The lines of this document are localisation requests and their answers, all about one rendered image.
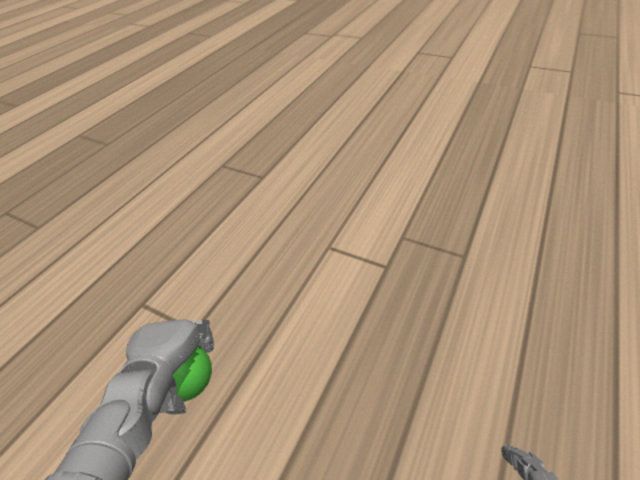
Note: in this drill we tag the right robot hand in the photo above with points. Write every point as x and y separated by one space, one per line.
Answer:
529 466

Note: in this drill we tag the left robot hand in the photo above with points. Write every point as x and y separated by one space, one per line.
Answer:
173 342

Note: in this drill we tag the left robot arm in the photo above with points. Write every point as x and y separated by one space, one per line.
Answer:
119 430

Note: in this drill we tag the ball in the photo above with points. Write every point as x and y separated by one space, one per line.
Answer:
193 375

